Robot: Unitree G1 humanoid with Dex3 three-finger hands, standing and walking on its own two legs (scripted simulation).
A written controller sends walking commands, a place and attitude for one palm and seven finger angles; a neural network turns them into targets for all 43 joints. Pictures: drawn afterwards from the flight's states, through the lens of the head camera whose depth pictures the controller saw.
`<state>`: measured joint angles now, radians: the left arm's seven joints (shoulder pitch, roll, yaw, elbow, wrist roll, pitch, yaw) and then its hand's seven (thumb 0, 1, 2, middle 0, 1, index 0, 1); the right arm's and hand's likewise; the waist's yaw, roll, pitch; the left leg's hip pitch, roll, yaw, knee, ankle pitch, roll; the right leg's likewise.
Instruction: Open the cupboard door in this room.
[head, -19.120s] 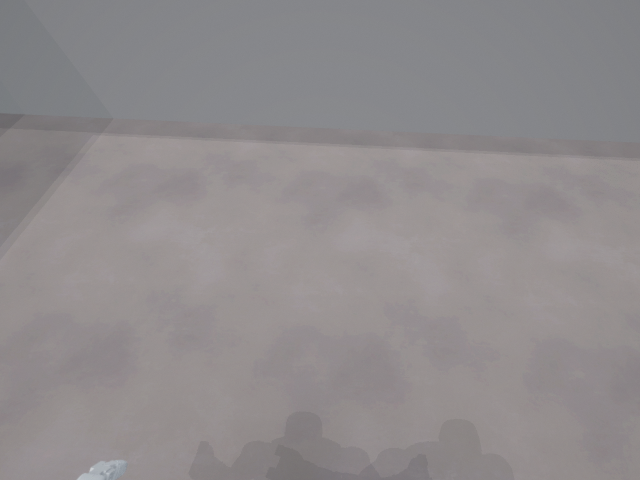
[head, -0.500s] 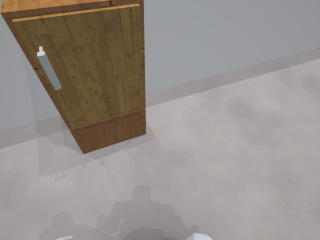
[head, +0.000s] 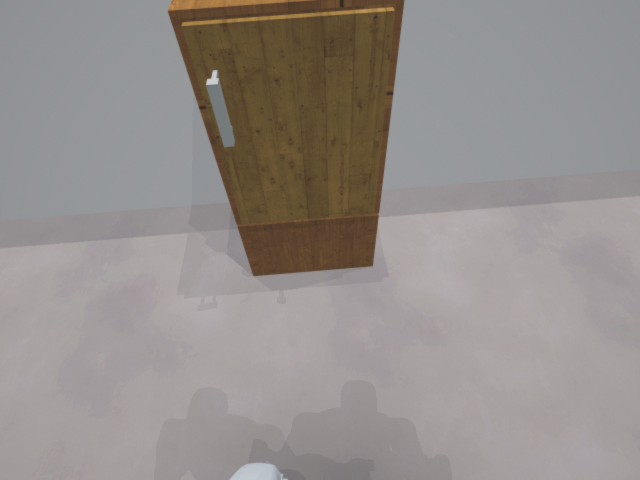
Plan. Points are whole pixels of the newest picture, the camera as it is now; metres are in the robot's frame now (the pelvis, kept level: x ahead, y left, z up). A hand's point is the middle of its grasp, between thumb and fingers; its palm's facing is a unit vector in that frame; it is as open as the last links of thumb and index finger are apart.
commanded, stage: turn to face it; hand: left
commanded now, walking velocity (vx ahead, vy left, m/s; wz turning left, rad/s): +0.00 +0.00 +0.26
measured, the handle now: (222, 109) +0.83 +0.27 -0.02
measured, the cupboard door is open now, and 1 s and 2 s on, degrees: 0 0 0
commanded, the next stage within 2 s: take the last steps up to it in 0.02 s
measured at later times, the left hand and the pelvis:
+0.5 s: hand out of the picture +0.03 +0.25 -0.17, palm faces +0.11 -0.98 -0.18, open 7.4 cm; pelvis +0.02 +0.05 +0.01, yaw +5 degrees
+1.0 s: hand (218, 474) +0.15 +0.17 -0.16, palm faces +0.15 -0.96 -0.22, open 7.2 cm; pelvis +0.16 -0.02 +0.00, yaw +6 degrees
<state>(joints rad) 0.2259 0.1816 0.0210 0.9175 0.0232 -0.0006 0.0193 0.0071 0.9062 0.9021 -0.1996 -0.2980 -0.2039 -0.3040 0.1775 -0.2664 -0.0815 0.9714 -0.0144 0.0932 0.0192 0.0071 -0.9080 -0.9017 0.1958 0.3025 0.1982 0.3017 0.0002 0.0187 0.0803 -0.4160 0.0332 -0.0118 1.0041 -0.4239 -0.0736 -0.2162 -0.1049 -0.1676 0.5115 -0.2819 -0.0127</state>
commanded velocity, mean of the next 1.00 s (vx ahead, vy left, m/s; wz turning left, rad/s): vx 0.27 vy -0.03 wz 0.06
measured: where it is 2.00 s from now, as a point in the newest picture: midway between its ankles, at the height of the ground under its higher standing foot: (326, 443)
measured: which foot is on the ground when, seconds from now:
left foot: up 0.00-0.12, down 0.14-0.72, up 0.74-1.00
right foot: down 0.00-0.14, up 0.16-0.68, down 0.70-1.00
